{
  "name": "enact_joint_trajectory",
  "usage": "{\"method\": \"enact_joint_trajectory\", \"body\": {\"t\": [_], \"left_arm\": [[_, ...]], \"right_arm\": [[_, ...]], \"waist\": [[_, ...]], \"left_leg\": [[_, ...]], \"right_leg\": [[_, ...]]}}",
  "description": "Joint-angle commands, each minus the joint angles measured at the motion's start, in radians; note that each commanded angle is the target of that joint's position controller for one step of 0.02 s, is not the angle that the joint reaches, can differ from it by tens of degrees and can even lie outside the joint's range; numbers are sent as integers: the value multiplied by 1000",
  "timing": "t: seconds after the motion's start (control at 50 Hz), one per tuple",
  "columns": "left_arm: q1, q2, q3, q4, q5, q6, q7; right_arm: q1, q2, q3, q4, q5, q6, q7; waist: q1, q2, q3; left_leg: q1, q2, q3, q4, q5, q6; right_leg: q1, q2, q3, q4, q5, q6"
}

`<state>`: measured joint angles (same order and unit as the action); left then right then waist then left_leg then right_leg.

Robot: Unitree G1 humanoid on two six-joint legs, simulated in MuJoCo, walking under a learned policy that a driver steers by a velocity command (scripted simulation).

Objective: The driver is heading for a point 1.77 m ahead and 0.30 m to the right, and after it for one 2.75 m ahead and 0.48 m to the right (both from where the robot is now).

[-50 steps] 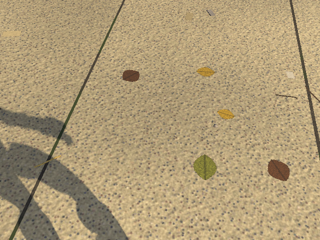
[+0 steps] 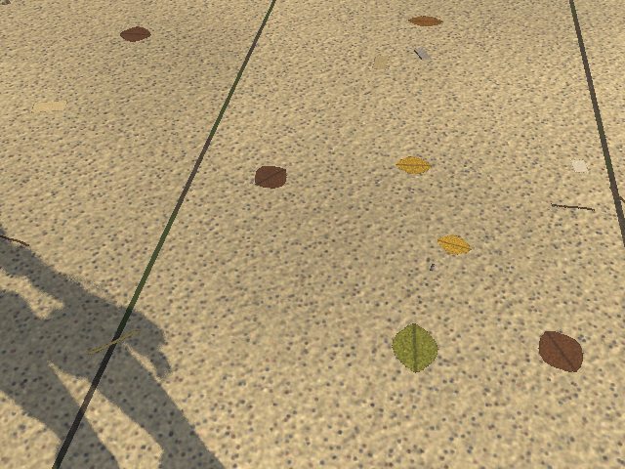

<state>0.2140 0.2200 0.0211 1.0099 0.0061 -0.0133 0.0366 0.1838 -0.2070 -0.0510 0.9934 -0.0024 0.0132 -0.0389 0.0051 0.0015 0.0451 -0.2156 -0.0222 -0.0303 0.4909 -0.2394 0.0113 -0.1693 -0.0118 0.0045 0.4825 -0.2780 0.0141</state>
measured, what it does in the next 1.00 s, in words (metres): walks ahead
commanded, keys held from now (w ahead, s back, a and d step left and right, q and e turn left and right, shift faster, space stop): no key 0.44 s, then w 0.56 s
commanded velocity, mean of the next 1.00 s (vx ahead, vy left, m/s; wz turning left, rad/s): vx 0.17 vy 0.00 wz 0.00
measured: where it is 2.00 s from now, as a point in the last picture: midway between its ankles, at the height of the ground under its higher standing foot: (326, 397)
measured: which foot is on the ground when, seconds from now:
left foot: down 0.00-1.00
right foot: down 0.00-0.82, up 0.84-1.00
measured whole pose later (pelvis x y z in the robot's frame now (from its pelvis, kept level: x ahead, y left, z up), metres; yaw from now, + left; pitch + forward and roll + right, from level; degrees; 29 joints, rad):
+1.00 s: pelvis +0.15 +0.02 +0.00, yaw +0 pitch +2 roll +0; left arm 0.18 0.26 0.04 0.93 -0.03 -0.11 -0.03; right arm 0.45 -0.18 -0.02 1.10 0.00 -0.09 0.01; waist -0.04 -0.02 -0.01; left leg 0.01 -0.04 0.01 0.28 -0.32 0.05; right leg -0.65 -0.06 -0.03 1.17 -0.27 -0.05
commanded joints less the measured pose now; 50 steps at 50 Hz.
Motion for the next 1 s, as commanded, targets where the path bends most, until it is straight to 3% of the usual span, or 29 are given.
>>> {"method": "enact_joint_trajectory", "body": {"t": [0.02, 0.44, 0.46, 0.5, 0.52, 0.56, 0.66, 0.7, 0.74, 0.78, 0.8, 0.82, 0.84, 0.86, 0.88, 0.9, 0.92, 0.96, 1.0], "left_arm": [[22, 101, 17, -16, 0, -7, 5], [87, 77, 3, 55, -2, -4, 9], [109, 65, 0, 68, -3, -3, 9], [108, 89, 10, 63, -14, 0, 15], [103, 94, 11, 52, -16, -4, 17], [114, 85, 11, 42, -23, -26, 12], [186, 94, 20, 39, -35, -71, -11], [261, 140, 34, 54, -41, -81, -16], [268, 175, 43, 49, -41, -84, -21], [190, 159, 41, 15, -39, -79, -25], [93, 159, 39, -25, -37, -76, -27], [-28, 126, 29, -87, -40, -90, -30], [1, 73, 17, -106, -26, -116, -32], [1, 104, 24, -102, -38, -128, -39], [-7, 98, 24, -101, -57, -132, -49], [-24, 90, 23, -111, -61, -133, -53], [-54, 89, 29, -123, -52, -131, -55], [-68, 58, 26, -143, -40, -115, -65], [-128, 32, 12, -179, -30, -104, -73]], "right_arm": [[2, -103, -17, -16, 1, -10, -4], [31, -88, 3, 78, 3, -10, -5], [50, -77, 6, 90, 3, -9, -5], [64, -105, -4, 92, 15, -7, -9], [61, -109, -5, 85, 16, -13, -9], [65, -98, -4, 75, 22, -39, -3], [60, -68, 1, 52, 33, -94, 22], [6, -40, 9, 21, 34, -119, 33], [-14, -32, 16, -2, 33, -140, 43], [78, -47, 9, 29, 36, -150, 54], [223, -69, -4, 84, 40, -148, 53], [419, -181, -43, 142, 39, -146, 51], [524, -256, -60, 162, 32, -137, 54], [450, -146, -24, 136, 12, -136, 52], [393, -100, -9, 112, 2, -135, 51], [362, -97, -2, 101, 1, -131, 53], [343, -81, 9, 97, 6, -123, 54], [325, -51, 26, 88, 5, -105, 46], [261, -79, 29, 57, 0, -100, 29]], "waist": [[0, -1, -15], [-3, 1, 0], [-4, 2, -24], [-7, 1, 24], [-6, 3, 67], [-4, 5, 102], [20, -44, 83], [44, -139, 87], [28, -189, 112], [-39, -158, 81], [-114, -117, 40], [-200, 90, 0], [-195, 320, -63], [-145, 186, -34], [-116, 115, 8], [-93, 64, 21], [-77, 32, 42], [-44, 55, 47], [-26, 60, 83]], "left_leg": [[41, 42, -44, -82, 127, 22], [24, 36, -27, -92, 107, 18], [33, 26, -17, -97, -1, 20], [-35, 5, -7, -78, -350, 46], [-85, 16, -26, -82, -455, 62], [-119, 48, -69, -78, -469, 86], [-181, 39, -62, 10, -359, 97], [-288, -4, 23, 150, -221, 79], [-341, 9, 54, 195, -169, 91], [-178, 9, 58, 67, -141, 101], [68, 2, 29, -25, -81, 114], [319, 123, -221, -141, -20, 177], [562, 327, -559, -223, 153, 264], [553, 375, -571, -202, 266, 270], [530, 356, -468, -191, 347, 258], [521, 335, -376, -204, 392, 240], [495, 310, -293, -227, 437, 214], [379, 254, -188, -283, 441, 177], [193, 200, -101, -356, 417, 171]], "right_leg": [[-61, -21, 20, -95, 92, -17], [-69, -10, 15, -100, 85, -22], [-60, 1, 3, -103, -11, -25], [-117, 19, 0, -75, -310, -56], [-158, 9, 19, -74, -410, -75], [-191, -24, 67, -68, -431, -103], [-107, -84, 186, -106, -415, -166], [11, -189, 364, -212, -428, -230], [50, -298, 502, -235, -268, -279], [-6, -259, 385, -151, -31, -233], [-152, -189, 272, -62, 97, -182], [-361, -27, 52, 278, 306, -95], [-631, 74, -24, 616, -70, -36], [-742, 39, 73, 769, -228, -56], [-799, 7, 99, 846, -186, -80], [-841, -27, 78, 853, -124, -92], [-862, -61, 50, 813, -70, -95], [-779, -91, 3, 732, -4, -79], [-650, -80, -44, 543, 120, -43]]}}
Keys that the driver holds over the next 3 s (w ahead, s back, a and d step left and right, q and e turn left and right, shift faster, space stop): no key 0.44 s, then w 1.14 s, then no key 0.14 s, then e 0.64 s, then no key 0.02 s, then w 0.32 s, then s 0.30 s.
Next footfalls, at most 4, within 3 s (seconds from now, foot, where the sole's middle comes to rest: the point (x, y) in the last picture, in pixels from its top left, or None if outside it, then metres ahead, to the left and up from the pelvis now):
1.22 right None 0.48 -0.11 -0.77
1.74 left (274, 367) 0.76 0.13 -0.77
2.22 right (378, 394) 0.69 -0.12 -0.77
2.74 left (299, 333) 0.85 0.07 -0.77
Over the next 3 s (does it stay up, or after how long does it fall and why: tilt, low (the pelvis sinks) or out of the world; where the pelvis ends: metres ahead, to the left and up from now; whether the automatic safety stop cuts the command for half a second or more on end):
stays up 0.78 -0.01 0.00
